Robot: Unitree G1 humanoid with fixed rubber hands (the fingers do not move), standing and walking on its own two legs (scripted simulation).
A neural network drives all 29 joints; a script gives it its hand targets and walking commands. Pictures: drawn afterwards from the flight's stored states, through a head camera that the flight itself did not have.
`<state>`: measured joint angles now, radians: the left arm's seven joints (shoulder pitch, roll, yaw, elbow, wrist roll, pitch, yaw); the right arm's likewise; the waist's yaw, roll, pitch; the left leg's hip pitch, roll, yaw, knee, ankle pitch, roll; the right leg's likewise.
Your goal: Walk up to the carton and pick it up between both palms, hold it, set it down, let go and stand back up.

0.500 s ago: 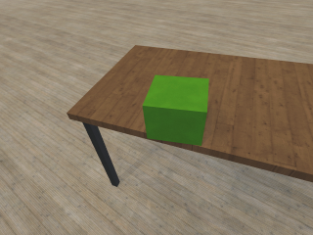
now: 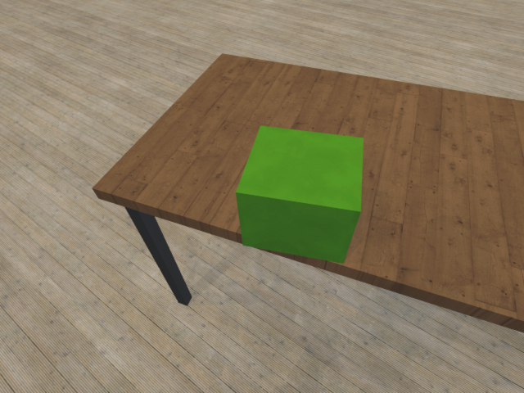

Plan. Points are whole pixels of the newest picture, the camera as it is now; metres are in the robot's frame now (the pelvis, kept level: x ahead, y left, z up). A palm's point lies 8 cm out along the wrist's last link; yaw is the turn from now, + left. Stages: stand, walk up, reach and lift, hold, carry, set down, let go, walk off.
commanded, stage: walk up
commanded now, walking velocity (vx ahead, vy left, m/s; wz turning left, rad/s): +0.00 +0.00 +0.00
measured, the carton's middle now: (301, 193) +0.47 -0.03 +0.01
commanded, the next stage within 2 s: none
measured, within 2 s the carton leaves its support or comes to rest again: neither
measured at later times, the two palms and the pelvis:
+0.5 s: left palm out of the picture -0.03 +0.24 -0.16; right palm out of the picture +0.06 -0.19 -0.15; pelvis +0.05 +0.03 -0.01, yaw -3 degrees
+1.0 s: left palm out of the picture -0.01 +0.22 -0.15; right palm out of the picture +0.01 -0.18 -0.15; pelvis +0.03 +0.02 +0.00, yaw -1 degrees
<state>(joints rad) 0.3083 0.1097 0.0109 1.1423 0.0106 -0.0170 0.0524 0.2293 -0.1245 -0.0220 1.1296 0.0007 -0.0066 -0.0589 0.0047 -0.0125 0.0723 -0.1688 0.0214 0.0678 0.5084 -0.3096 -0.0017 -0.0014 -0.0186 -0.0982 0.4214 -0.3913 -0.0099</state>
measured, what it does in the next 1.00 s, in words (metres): stands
